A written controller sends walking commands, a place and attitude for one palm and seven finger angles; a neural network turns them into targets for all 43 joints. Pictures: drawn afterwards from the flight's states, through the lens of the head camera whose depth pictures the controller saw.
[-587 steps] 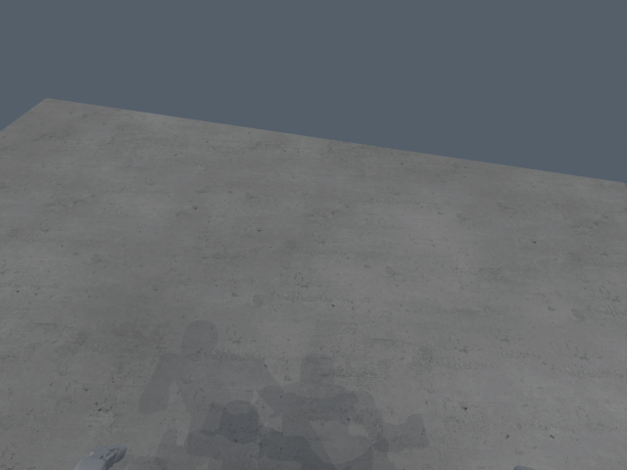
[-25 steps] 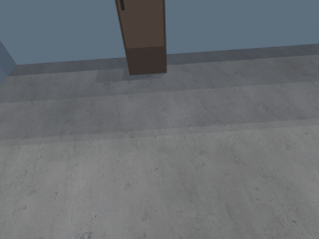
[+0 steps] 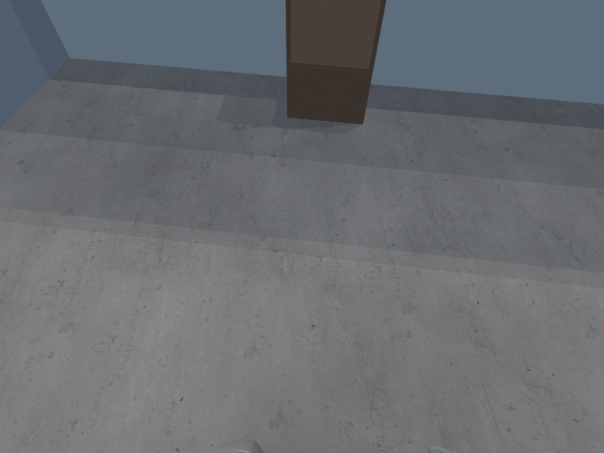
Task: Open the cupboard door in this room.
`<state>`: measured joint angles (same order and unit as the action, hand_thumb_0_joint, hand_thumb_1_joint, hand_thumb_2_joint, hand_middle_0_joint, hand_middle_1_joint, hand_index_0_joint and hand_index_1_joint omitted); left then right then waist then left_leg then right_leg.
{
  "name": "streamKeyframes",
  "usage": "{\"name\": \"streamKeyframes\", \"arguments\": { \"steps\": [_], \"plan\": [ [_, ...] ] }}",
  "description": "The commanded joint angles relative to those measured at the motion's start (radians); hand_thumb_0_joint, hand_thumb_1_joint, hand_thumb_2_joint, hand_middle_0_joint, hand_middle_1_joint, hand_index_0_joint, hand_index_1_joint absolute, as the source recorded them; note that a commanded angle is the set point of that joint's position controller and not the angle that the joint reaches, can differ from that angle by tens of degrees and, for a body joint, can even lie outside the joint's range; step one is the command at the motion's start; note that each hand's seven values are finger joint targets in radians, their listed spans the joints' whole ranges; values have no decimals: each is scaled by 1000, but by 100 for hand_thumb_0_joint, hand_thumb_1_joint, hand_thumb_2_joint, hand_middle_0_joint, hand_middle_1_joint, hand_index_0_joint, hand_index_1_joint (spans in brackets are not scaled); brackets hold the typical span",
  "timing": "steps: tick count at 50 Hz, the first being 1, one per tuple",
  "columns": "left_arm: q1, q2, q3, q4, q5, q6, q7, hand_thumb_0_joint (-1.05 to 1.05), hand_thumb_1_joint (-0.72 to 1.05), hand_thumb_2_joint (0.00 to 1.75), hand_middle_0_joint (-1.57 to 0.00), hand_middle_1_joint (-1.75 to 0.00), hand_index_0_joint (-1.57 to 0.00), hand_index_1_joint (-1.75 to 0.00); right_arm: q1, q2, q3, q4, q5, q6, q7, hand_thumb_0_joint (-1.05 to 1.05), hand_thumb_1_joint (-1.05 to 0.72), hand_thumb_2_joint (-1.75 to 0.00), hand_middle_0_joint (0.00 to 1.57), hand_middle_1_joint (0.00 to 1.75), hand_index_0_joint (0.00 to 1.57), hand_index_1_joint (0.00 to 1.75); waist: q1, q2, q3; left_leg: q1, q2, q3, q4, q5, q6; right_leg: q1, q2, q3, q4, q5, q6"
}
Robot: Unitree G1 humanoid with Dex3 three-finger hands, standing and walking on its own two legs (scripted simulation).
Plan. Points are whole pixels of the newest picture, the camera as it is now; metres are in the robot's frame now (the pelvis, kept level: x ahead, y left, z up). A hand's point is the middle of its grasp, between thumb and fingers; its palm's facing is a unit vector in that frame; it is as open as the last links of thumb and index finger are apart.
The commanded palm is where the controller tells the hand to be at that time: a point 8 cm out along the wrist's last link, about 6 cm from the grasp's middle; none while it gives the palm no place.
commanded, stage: turn or walk to find it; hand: left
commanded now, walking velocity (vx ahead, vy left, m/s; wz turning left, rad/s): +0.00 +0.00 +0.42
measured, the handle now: out of the picture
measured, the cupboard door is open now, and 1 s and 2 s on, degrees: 0 0 0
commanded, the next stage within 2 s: stand and wait in 1.46 s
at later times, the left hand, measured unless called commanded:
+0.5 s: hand out of the picture +0.03 +0.18 -0.15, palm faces +0.21 -0.96 -0.21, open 7.3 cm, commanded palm none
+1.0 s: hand (215, 354) +0.27 +0.18 -0.16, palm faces +0.13 -0.97 -0.22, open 7.4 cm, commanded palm none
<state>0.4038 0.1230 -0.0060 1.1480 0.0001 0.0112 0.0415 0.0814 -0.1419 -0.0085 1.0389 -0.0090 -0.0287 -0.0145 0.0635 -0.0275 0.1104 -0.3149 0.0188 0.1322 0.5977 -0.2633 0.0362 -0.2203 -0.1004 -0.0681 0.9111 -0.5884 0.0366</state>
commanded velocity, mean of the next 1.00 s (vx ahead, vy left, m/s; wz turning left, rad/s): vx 0.28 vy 0.00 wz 0.10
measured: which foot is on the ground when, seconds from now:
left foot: down 0.00-0.22, up 0.24-0.52, down 0.54-0.96, up 0.98-1.00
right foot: up 0.00-0.18, down 0.20-0.56, up 0.58-0.92, down 0.94-1.00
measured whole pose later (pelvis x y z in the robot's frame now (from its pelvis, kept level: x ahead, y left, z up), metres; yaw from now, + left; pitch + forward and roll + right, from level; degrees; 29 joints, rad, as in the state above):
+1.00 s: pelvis +0.19 -0.01 -0.01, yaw +8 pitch -2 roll +1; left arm 0.13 0.16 0.05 1.00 0.02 -0.07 -0.02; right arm 0.42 -0.14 -0.05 1.18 -0.02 -0.02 0.01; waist -0.03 0.04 0.08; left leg -0.15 0.10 0.08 0.89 -0.51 -0.01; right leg -0.41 -0.09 -0.16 0.69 -0.24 -0.04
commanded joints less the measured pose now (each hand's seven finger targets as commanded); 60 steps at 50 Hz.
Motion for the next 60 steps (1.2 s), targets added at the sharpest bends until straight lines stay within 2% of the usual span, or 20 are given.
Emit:
{"name": "streamKeyframes", "arguments": {
  "steps": [1, 9, 11, 12, 15, 22, 25, 26, 27, 28, 29, 35, 43, 46, 47, 48, 49, 51, 53, 60],
  "plan": [
    [-2, 64, 24, -49, 7, -10, -5, 0, 90, 90, -20, -30, -20, -30, 103, -157, -35, 8, -2, 4, -20, 0, -90, -90, 20, 30, 20, 30, -65, 146, -115, 135, 262, -239, -242, 598, 136, -89, -22, 24, -54, 47, 14],
    [32, 123, 55, -92, 26, -6, -13, 0, 90, 90, -20, -30, -20, -30, 1, -158, -66, -64, -6, 33, 6, 0, -90, -90, 20, 30, 20, 30, 2, 95, -57, -130, 145, -239, -195, -37, 43, 73, -8, -13, -404, 350, 16],
    [-27, 259, 81, -147, 38, -17, -11, 0, 90, 90, -20, -30, -20, -30, 23, -93, -62, -105, 1, 49, 14, 0, -90, -90, 20, 30, 20, 30, -17, -260, -33, -208, -34, -78, 115, -193, -49, 11, -277, 317, -652, 242, -103],
    [-42, 281, 91, -176, 30, -20, -11, 0, 90, 90, -20, -30, -20, -30, -7, -129, -72, -120, -6, 61, 16, 0, -90, -90, 20, 30, 20, 30, 16, -300, -5, -196, -8, -130, 314, -274, -46, -86, -360, 381, -726, 232, -176],
    [-150, 232, 80, -215, 30, -23, -9, 0, 90, 90, -20, -30, -20, -30, 68, -116, -75, -95, -9, 66, 24, 0, -90, -90, 20, 30, 20, 30, -53, -95, -32, -201, 13, -151, 520, -182, -53, -44, -270, 163, -640, 428, -161],
    [-36, 237, 82, -143, 38, -51, -26, 0, 90, 90, -20, -30, -20, -30, 56, -89, -52, -111, -15, 24, 42, 0, -90, -90, 20, 30, 20, 30, 7, -147, -78, -143, 43, -41, 130, -186, -53, 113, -249, 109, -665, 235, -160],
    [-76, 232, 81, -127, 23, -43, -33, 0, 90, 90, -20, -30, -20, -30, 202, -87, -45, -55, -15, 4, 33, 0, -90, -90, 20, 30, 20, 30, -59, -109, -108, 117, 14, 28, -139, -49, -48, 12, -171, 24, -577, 172, -111],
    [-95, 207, 76, -130, 15, -40, -37, 0, 90, 90, -20, -30, -20, -30, 275, -126, -53, -24, -14, -6, 27, 0, -90, -90, 20, 30, 20, 30, -93, 10, -127, 267, 47, -24, -204, -47, -41, -92, -128, -24, -481, 145, -75],
    [-116, 155, 67, -151, 11, -38, -46, 0, 90, 90, -20, -30, -20, -30, 358, -197, -70, 1, -21, -12, 18, 0, -90, -90, 20, 30, 20, 30, -130, 226, -131, 381, 219, -272, -294, -153, 19, -267, -35, -103, -283, 123, -26],
    [-188, 122, 53, -194, 17, -40, -54, 0, 90, 90, -20, -30, -20, -30, 443, -270, -84, 15, -20, -8, 10, 0, -90, -90, 20, 30, 20, 30, -167, 317, -82, 398, 367, -478, -409, -231, 100, -416, 34, -123, -87, 34, -9],
    [-260, 134, 56, -212, 26, -37, -50, 0, 90, 90, -20, -30, -20, -30, 456, -261, -84, 35, -23, -10, 4, 0, -90, -90, 20, 30, 20, 30, -183, 312, -31, 358, 407, -522, -450, -281, 142, -477, 11, -52, 56, 9, -23],
    [-223, 112, 59, -150, 22, -35, -72, 0, 90, 90, -20, -30, -20, -30, 349, -168, -58, 36, -14, -44, -8, 0, -90, -90, 20, 30, 20, 30, -92, 132, -8, 278, 297, -222, -433, 67, 118, -426, -49, 5, 100, 275, -10],
    [-271, 94, 68, -178, 19, -35, -76, 0, 90, 90, -20, -30, -20, -30, 338, -166, -72, 74, -21, -42, -5, 0, -90, -90, 20, 30, 20, 30, -68, 141, 32, 179, 287, -110, -379, 96, 96, -216, -18, -60, -225, 353, -18],
    [1, 161, 91, -92, 30, -55, -69, 0, 90, 90, -20, -30, -20, -30, 312, -162, -72, 76, -14, -37, -1, 0, -90, -90, 20, 30, 20, 30, 61, 11, -92, 66, 179, -13, -8, 232, 29, 183, 42, -92, -357, 380, -47],
    [157, 262, 116, -49, 38, -69, -55, 0, 90, 90, -20, -30, -20, -30, 330, -105, -65, 61, -4, -41, 10, 0, -90, -90, 20, 30, 20, 30, 118, -209, -197, -105, 90, 35, 330, 38, -3, 368, -158, 164, -469, 240, -103],
    [211, 333, 121, -36, 22, -71, -43, 0, 90, 90, -20, -30, -20, -30, 304, -69, -52, 5, 2, -33, 15, 0, -90, -90, 20, 30, 20, 30, 93, -332, -200, -306, -2, -26, 610, -316, -18, 393, -361, 554, -648, 205, -178],
    [118, 326, 123, -55, 14, -71, -39, 0, 90, 90, -20, -30, -20, -30, 257, -80, -57, 3, 4, -25, 17, 0, -90, -90, 20, 30, 20, 30, 77, -265, -169, -335, 55, -134, 729, -259, -4, 280, -384, 596, -726, -12, -198],
    [-73, 225, 94, -111, 16, -70, -35, 0, 90, 90, -20, -30, -20, -30, 191, -83, -67, -7, -11, -22, 22, 0, -90, -90, 20, 30, 20, 30, 1, -98, -42, -333, 128, -146, 730, -80, -10, 42, -318, 424, -735, -44, -169],
    [-135, 165, 74, -122, 21, -80, -32, 0, 90, 90, -20, -30, -20, -30, 258, -55, -63, 21, -19, -4, 26, 0, -90, -90, 20, 30, 20, 30, -61, -65, -60, -239, 140, -126, 651, -1, -34, -40, -244, 234, -737, 115, -140],
    [-81, 177, 69, -89, 26, -101, -36, 0, 90, 90, -20, -30, -20, -30, 144, -60, -58, -47, -20, 8, 49, 0, -90, -90, 20, 30, 20, 30, -60, -83, -20, -251, 139, -59, 298, 64, -78, 16, -191, 68, -764, 317, -160]
  ]
}}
